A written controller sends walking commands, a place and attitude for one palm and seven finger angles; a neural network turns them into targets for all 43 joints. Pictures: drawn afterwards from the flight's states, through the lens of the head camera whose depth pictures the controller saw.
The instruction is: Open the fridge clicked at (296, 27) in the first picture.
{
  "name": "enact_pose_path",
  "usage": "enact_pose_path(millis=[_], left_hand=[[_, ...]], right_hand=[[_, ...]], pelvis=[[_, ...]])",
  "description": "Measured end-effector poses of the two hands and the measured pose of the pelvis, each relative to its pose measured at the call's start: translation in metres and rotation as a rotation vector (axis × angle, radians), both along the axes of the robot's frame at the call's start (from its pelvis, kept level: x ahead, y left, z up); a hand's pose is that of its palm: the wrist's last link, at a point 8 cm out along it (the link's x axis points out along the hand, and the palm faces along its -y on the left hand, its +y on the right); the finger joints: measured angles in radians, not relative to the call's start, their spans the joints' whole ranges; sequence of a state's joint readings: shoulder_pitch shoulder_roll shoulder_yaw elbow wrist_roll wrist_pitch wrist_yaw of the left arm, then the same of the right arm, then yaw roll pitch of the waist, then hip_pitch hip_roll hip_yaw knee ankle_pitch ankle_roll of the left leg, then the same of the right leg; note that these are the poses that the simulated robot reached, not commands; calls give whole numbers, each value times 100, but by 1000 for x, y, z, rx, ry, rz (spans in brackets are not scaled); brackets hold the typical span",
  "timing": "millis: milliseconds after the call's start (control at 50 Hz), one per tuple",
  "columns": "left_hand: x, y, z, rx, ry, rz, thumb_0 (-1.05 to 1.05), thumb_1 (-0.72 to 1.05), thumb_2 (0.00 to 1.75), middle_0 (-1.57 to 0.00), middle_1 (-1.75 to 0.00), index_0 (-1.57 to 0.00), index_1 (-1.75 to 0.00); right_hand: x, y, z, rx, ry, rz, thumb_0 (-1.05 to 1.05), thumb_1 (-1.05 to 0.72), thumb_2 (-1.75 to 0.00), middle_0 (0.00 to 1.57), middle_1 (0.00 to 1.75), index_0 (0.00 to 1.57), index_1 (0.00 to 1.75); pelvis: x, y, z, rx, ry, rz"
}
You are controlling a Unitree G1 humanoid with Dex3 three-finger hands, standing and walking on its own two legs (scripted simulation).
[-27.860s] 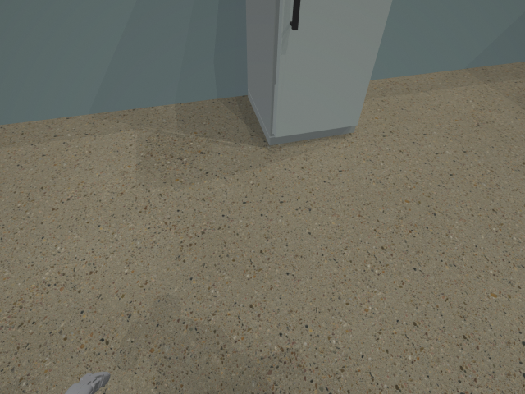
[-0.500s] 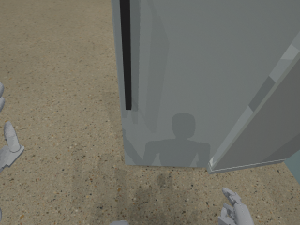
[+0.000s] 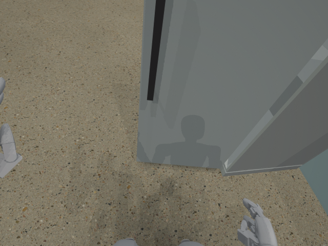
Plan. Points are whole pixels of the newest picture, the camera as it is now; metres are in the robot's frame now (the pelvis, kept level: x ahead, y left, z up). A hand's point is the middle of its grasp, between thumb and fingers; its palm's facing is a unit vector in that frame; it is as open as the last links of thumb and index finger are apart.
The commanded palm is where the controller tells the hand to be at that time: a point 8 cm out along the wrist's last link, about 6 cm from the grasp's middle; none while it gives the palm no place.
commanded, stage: step back with the hand held close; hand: left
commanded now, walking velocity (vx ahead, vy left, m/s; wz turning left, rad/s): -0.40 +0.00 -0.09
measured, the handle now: (157, 30) +0.61 +0.09 +0.20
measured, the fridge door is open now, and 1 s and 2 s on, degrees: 79 79 79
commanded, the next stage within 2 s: stop stepping back and stand still in 0.12 s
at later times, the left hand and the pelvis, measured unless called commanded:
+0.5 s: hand out of the picture +0.07 +0.25 +0.20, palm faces +0.38 -0.81 -0.45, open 7.4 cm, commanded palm +0.05 +0.28 +0.19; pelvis -0.12 +0.00 +0.01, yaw -6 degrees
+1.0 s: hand out of the picture +0.06 +0.28 +0.19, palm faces +0.49 -0.74 -0.46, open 7.4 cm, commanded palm +0.02 +0.29 +0.19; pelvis -0.13 +0.00 +0.01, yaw -3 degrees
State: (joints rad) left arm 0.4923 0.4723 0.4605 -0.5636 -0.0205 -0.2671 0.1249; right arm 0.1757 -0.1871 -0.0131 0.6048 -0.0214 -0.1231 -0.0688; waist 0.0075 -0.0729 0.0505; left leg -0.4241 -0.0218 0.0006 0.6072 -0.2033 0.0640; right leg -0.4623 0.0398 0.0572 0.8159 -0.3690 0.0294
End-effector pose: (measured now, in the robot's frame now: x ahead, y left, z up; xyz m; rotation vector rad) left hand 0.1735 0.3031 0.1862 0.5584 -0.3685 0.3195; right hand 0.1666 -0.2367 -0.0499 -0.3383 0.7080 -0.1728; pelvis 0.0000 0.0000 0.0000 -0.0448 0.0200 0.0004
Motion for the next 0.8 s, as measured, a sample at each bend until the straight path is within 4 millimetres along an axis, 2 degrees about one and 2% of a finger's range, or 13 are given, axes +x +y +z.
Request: enact_pose_path(millis=[100, 240, 320, 400, 440, 500, 580, 640, 700, 740, 800], left_hand=[[-23, 14, 18, -20, -32, 25, 2, 88, 90, -22, -30, -21, -30], [-52, 1, 16, -116, -31, -20, 1, 89, 90, -21, -30, -21, -30], [-72, -9, 12, -98, 6, -35, 1, 89, 90, -21, -30, -21, -30], [-108, -24, 14, -5, 40, -64, 2, 89, 90, -21, -30, -21, -30], [-125, -26, 22, 17, 35, -73, 2, 89, 90, -22, -30, -21, -30], [-140, -15, 29, 12, -21, -26, 1, 88, 90, -22, -30, -21, -30], [-136, 10, 11, -83, -76, 88, 1, 88, 90, -22, -30, -21, -30], [-124, 17, -9, -174, -37, 128, 1, 89, 90, -21, -30, -21, -30], [-116, 3, -15, -167, 32, 77, 1, 89, 90, -21, -30, -20, -30], [-118, -13, -10, -129, 47, 13, 2, 89, 90, -21, -30, -20, -30], [-132, -35, 6, -40, 42, -68, 2, 89, 90, -21, -30, -20, -30]], right_hand=[[-17, 22, 15, 40, -36, 29, 1, -90, -90, 21, 30, 20, 30], [-54, 32, 22, 68, -70, 31, 1, -90, -90, 21, 30, 20, 30], [-83, 26, 18, 84, -79, 24, 1, -90, -90, 21, 30, 20, 30], [-118, 8, 0, 85, -63, 16, 1, -90, -90, 21, 30, 20, 30], [-142, 0, -6, 79, -7, -14, 1, -90, -90, 21, 30, 20, 30], [-175, -11, -12, 67, 51, -71, 1, -90, -90, 21, 30, 20, 30], [-202, -24, -28, 16, 79, -124, 1, -90, -90, 21, 30, 20, 30], [-212, -24, -35, 20, 77, -162, 1, -90, -90, 21, 30, 20, 30], [-218, -14, -31, 54, 33, -168, 2, -91, -90, 20, 30, 20, 30], [-221, -6, -27, 85, 12, -152, 2, -91, -90, 20, 30, 20, 30], [-223, 0, -26, 123, 2, -124, 1, -90, -90, 21, 30, 20, 30]], pelvis=[[-22, 6, 14, -51, 15, -31], [-60, 7, 19, -62, 39, -63], [-89, -1, 15, -37, 54, -53], [-120, -6, 2, 18, 38, -90], [-122, -5, 4, 19, 22, -99], [-118, -4, 7, 37, 8, -102], [-119, 5, -4, 23, -13, -59], [-128, 11, -7, 47, -38, -70], [-139, 9, -4, 56, -46, -82], [-146, 3, -1, 59, -47, -82], [-152, -4, 0, 42, -41, -66]])
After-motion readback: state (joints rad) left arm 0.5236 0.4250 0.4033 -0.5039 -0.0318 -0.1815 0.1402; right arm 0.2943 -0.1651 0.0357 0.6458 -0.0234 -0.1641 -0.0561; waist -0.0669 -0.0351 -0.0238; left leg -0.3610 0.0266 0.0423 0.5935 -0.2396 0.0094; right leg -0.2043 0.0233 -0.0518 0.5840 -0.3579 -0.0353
